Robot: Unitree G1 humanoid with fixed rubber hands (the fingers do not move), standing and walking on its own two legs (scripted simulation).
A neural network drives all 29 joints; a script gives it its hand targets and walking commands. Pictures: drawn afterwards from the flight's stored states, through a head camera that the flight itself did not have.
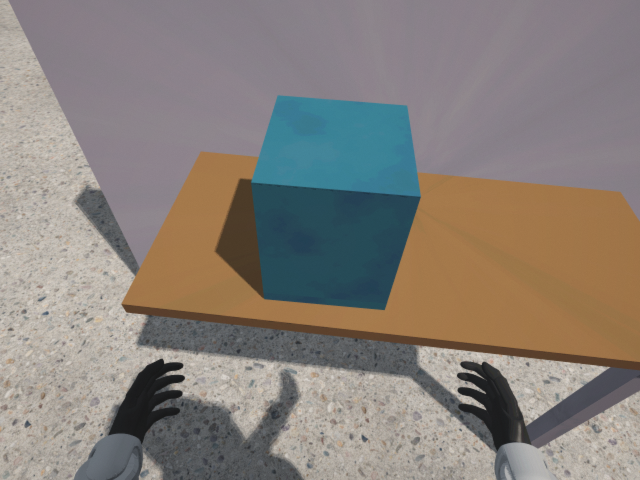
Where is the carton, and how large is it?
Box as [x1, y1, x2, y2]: [251, 95, 420, 309]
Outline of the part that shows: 278,95 251,181 264,298 384,309 420,197 406,105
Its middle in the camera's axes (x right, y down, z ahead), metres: +0.02 -0.05 +0.62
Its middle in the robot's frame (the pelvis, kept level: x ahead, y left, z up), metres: +0.49 +0.05 +0.05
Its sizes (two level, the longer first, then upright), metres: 0.210 0.200 0.250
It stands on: a table, 0.71 m high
